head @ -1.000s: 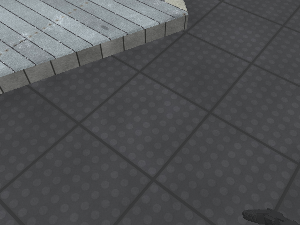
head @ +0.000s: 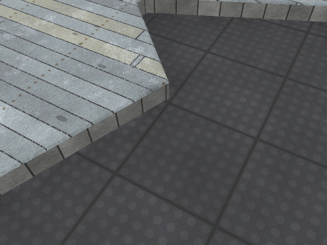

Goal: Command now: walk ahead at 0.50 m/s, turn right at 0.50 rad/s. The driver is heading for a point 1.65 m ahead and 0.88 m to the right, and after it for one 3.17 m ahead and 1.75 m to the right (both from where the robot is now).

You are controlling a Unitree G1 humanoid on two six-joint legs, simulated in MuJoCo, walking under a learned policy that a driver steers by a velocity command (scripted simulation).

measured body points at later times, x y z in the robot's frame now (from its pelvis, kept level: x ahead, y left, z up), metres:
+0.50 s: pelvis +0.25 +0.02 +0.00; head +0.28 +0.02 +0.45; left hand +0.50 +0.20 -0.11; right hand +0.15 -0.23 -0.13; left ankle +0.19 +0.13 -0.74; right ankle +0.35 -0.14 -0.69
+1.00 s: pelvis +0.48 -0.12 +0.00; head +0.50 -0.15 +0.45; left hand +0.64 +0.11 -0.12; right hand +0.49 -0.43 -0.11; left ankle +0.70 -0.06 -0.68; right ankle +0.40 -0.13 -0.74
